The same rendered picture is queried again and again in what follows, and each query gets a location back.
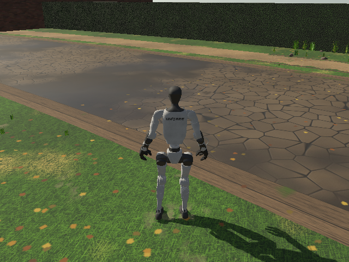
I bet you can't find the left robot forearm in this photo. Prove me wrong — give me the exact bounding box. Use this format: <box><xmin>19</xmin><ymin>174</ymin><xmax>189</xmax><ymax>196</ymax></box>
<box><xmin>141</xmin><ymin>131</ymin><xmax>153</xmax><ymax>151</ymax></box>

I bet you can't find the left robot hand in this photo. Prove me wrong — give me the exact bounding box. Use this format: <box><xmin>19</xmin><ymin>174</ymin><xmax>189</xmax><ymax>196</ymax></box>
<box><xmin>139</xmin><ymin>148</ymin><xmax>152</xmax><ymax>160</ymax></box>

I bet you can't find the left robot upper arm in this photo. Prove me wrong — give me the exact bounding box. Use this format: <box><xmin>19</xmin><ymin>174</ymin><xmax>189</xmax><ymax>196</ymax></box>
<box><xmin>148</xmin><ymin>110</ymin><xmax>164</xmax><ymax>140</ymax></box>

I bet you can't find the robot left thigh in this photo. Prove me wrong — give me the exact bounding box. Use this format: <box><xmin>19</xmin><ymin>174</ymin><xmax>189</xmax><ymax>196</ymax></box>
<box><xmin>156</xmin><ymin>152</ymin><xmax>167</xmax><ymax>185</ymax></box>

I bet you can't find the right robot forearm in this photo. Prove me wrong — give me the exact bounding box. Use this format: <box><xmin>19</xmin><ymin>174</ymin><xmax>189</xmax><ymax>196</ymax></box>
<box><xmin>196</xmin><ymin>131</ymin><xmax>207</xmax><ymax>151</ymax></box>

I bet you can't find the robot right shin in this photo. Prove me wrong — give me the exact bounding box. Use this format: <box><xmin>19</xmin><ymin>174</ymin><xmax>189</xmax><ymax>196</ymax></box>
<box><xmin>180</xmin><ymin>178</ymin><xmax>189</xmax><ymax>212</ymax></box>

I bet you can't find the right robot upper arm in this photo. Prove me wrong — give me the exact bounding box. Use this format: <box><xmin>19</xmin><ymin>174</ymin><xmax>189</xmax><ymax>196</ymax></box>
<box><xmin>186</xmin><ymin>110</ymin><xmax>202</xmax><ymax>139</ymax></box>

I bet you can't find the right robot hand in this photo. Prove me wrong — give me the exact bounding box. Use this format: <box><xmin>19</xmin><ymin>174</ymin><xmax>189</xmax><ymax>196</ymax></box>
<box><xmin>196</xmin><ymin>149</ymin><xmax>208</xmax><ymax>161</ymax></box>

